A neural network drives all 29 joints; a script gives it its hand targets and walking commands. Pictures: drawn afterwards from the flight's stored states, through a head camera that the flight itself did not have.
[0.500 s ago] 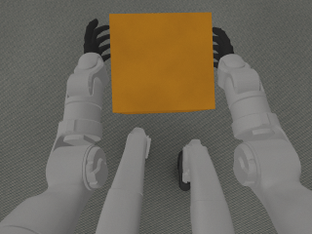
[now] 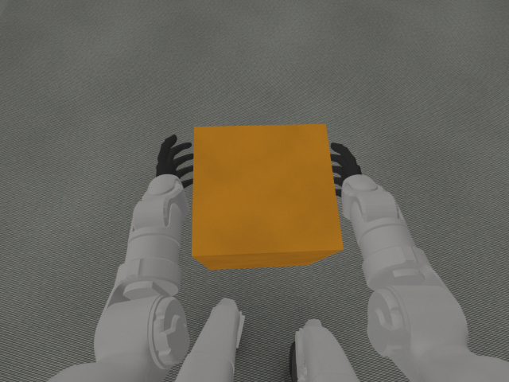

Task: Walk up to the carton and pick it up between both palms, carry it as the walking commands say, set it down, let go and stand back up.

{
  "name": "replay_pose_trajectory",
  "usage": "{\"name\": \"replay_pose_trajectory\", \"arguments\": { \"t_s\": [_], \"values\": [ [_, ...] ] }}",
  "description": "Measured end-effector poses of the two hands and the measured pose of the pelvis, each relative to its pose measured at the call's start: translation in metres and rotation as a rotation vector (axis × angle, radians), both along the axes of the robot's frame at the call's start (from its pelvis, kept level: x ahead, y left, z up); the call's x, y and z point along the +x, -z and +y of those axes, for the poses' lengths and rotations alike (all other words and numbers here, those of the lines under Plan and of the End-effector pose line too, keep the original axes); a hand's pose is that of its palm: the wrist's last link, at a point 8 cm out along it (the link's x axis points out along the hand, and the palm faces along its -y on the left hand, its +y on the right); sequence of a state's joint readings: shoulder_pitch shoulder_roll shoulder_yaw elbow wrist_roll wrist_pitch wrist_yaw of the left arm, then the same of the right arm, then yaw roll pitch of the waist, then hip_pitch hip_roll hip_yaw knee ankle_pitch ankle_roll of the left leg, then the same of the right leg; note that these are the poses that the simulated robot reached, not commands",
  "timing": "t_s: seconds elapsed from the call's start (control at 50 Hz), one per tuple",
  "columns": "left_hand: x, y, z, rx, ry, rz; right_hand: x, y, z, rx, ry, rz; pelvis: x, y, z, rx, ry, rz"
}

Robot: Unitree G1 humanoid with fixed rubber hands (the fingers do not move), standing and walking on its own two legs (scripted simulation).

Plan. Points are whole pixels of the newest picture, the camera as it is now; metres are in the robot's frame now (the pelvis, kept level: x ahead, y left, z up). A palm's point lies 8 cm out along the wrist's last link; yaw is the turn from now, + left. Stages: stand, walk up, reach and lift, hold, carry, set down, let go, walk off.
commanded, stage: reach and lift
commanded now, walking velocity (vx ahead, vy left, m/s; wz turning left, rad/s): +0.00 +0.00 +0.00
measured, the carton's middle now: (259, 207) +0.40 +0.06 -0.07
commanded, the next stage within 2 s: none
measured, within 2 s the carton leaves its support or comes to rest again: neither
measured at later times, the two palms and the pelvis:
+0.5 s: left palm (165, 165) +0.38 +0.19 +0.08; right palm (371, 170) +0.41 -0.11 +0.06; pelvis +0.08 +0.00 +0.06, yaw +0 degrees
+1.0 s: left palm (146, 155) +0.36 +0.20 +0.13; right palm (379, 173) +0.38 -0.10 +0.11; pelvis +0.06 +0.00 +0.06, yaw +0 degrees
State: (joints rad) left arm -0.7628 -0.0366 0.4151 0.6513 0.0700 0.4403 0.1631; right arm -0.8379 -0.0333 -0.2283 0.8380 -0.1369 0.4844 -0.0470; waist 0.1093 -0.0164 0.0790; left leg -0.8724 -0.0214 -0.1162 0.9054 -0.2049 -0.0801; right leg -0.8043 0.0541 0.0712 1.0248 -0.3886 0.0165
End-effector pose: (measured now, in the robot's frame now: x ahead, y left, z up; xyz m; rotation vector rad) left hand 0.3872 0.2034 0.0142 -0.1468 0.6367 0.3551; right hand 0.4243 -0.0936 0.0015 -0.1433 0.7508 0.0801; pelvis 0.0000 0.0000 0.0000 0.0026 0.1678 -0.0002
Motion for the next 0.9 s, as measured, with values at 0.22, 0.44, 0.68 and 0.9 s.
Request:
{"name": "replay_pose_trajectory", "arguments": {
  "t_s": [0.22,0.44,0.68,0.9],
  "values": [
    [0.004,-0.036,-0.006,0.012,-0.003,0.015,0.014,-0.045,-0.005,-0.015,-0.017,-0.008,0.042,-0.031,-0.004,0.007,-0.003,-0.012],
    [-0.006,-0.053,-0.014,0.052,0.041,0.046,-0.007,-0.052,-0.014,0.037,0.044,0.006,0.074,-0.058,-0.005,0.007,0.000,-0.060],
    [-0.024,-0.088,-0.009,0.039,0.042,0.007,-0.025,-0.092,-0.010,0.035,0.057,-0.042,0.068,-0.063,0.001,0.001,0.001,-0.176],
    [-0.033,-0.110,-0.008,0.026,0.031,-0.010,-0.042,-0.104,-0.008,0.036,0.052,-0.057,0.057,-0.063,0.002,0.000,0.002,-0.233]
  ]
}}
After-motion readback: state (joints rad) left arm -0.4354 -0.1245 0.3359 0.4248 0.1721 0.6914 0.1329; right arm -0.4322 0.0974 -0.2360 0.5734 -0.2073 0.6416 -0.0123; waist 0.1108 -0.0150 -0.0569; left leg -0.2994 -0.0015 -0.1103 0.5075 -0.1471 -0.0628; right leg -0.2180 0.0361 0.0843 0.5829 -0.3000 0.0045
